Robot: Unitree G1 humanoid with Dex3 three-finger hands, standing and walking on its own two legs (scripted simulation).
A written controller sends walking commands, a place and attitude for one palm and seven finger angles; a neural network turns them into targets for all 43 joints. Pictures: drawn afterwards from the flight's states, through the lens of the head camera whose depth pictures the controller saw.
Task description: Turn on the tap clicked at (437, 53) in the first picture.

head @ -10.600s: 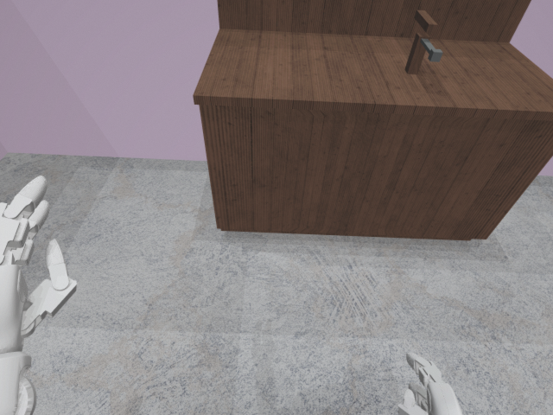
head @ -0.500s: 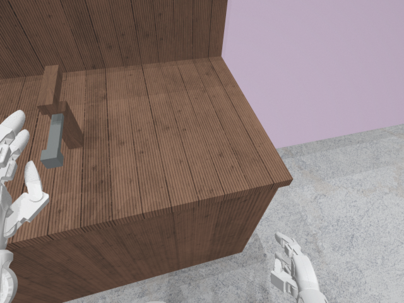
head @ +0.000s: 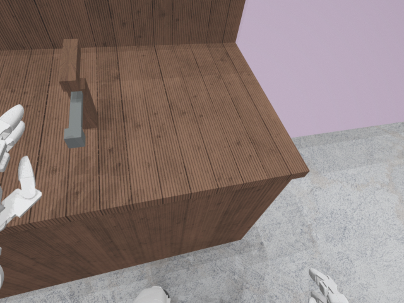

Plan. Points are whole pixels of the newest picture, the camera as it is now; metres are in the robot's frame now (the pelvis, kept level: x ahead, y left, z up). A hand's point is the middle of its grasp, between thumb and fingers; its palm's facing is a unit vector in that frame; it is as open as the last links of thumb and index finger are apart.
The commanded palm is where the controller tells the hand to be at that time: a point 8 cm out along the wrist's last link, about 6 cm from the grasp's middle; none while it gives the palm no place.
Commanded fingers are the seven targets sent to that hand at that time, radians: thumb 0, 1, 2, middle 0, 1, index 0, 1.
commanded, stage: come to a stop and stand still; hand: left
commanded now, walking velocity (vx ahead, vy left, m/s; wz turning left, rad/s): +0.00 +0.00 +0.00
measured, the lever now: (75, 137) +0.36 +0.27 +0.09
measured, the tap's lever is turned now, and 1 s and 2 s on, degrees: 0 0 0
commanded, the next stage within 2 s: look again from close up in 0.58 s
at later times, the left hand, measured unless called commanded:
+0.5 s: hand (1, 211) +0.19 +0.28 +0.16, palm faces +0.42 -0.85 -0.32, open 7.5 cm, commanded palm +0.13 +0.30 +0.18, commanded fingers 0.00 0.90 0.90 -0.20 -0.30 -0.20 -0.30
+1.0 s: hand (35, 202) +0.21 +0.24 +0.17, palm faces +0.36 -0.86 -0.37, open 7.5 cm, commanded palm +0.15 +0.28 +0.18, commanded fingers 0.00 0.90 0.90 -0.20 -0.30 -0.20 -0.30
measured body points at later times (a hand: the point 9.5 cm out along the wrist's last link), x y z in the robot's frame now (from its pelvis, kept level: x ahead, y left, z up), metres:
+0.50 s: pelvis -0.02 +0.02 +0.00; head +0.02 +0.06 +0.45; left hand +0.16 +0.32 +0.18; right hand +0.19 -0.19 -0.05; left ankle +0.08 +0.10 -0.73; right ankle +0.00 -0.17 -0.73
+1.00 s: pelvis -0.01 +0.00 +0.00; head +0.01 +0.02 +0.45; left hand +0.18 +0.28 +0.19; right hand +0.16 -0.22 -0.07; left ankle +0.08 +0.10 -0.73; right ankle +0.00 -0.17 -0.73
